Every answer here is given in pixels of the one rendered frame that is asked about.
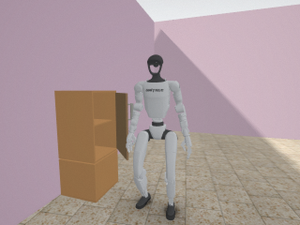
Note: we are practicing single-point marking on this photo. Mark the right robot upper arm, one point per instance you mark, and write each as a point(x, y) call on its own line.
point(138, 88)

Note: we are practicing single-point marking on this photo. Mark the cupboard door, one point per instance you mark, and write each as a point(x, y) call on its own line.
point(121, 121)

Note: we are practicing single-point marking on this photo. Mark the left robot upper arm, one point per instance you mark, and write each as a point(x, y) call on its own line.
point(174, 86)

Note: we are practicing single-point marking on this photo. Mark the robot right hand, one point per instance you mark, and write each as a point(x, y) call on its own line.
point(130, 137)

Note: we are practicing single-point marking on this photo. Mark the left robot forearm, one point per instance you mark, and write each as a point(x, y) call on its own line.
point(183, 122)

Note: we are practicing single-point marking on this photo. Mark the robot left hand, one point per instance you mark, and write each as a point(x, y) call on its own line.
point(187, 142)

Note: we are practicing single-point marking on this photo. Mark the robot right thigh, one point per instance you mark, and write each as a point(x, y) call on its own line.
point(139, 154)

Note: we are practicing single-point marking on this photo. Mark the right robot forearm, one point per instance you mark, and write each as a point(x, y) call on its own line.
point(134, 121)

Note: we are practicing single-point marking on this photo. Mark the humanoid robot torso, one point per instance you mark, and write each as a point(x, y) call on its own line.
point(156, 97)

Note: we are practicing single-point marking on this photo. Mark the handle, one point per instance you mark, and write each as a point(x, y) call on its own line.
point(131, 110)

